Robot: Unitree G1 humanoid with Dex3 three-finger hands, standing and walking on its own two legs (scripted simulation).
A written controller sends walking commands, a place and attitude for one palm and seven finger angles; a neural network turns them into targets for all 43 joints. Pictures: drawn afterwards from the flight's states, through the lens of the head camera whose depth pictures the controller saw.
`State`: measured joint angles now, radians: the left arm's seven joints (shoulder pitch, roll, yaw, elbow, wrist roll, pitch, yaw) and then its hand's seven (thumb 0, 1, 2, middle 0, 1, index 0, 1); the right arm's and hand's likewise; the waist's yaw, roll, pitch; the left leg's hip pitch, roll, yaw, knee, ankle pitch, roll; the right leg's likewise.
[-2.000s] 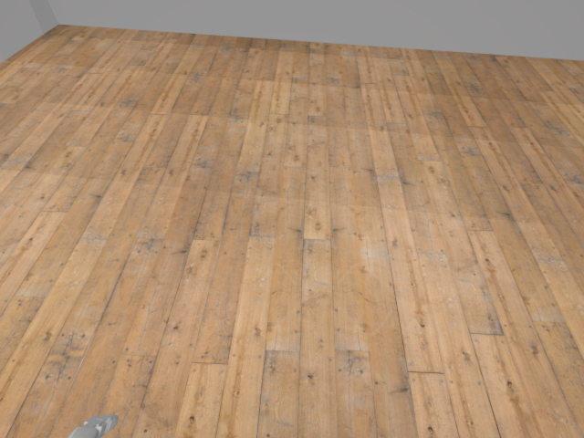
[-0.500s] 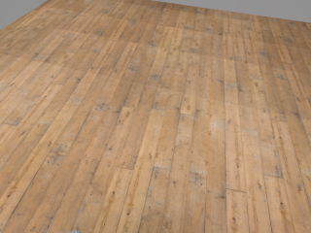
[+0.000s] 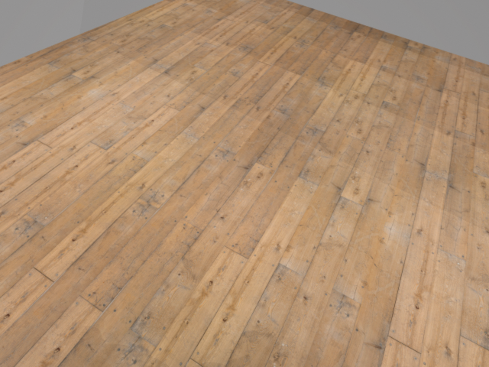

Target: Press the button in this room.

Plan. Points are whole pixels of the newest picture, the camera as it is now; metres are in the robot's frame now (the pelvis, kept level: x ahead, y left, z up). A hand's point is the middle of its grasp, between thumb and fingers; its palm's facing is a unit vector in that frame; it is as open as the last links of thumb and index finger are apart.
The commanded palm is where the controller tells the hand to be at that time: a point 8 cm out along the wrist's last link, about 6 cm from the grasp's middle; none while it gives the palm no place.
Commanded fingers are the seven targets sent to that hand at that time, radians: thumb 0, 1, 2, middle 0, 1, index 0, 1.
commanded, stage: turn or walk to find it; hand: left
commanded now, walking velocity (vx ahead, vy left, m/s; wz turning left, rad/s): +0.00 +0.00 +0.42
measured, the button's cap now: out of the picture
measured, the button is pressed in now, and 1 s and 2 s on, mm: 0 0 0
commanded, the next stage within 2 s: none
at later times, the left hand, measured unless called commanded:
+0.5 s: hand out of the picture +0.04 +0.20 -0.14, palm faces +0.20 -0.94 -0.27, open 7.4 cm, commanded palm none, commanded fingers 0.00 0.90 0.90 -0.20 -0.30 -0.20 -0.30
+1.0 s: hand out of the picture -0.12 +0.24 -0.17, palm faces +0.43 -0.87 -0.23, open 7.4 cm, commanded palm none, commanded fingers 0.00 0.90 0.90 -0.20 -0.30 -0.20 -0.30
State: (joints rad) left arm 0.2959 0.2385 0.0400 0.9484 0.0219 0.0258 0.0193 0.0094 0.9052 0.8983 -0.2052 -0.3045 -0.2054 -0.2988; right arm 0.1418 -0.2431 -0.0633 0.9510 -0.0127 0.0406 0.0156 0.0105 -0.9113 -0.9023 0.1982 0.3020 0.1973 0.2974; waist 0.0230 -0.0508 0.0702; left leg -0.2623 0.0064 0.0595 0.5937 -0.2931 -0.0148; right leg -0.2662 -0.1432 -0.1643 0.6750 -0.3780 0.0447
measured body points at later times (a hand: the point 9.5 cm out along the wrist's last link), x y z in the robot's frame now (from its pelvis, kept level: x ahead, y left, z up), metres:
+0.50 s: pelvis -0.03 -0.02 +0.01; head +0.00 -0.03 +0.46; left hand +0.03 +0.24 -0.12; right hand +0.05 -0.26 -0.15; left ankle -0.02 +0.10 -0.70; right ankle -0.01 -0.12 -0.72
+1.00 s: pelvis -0.07 +0.03 +0.01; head -0.05 +0.07 +0.46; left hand -0.14 +0.29 -0.15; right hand +0.11 -0.17 -0.11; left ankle -0.09 +0.11 -0.72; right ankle -0.03 -0.12 -0.66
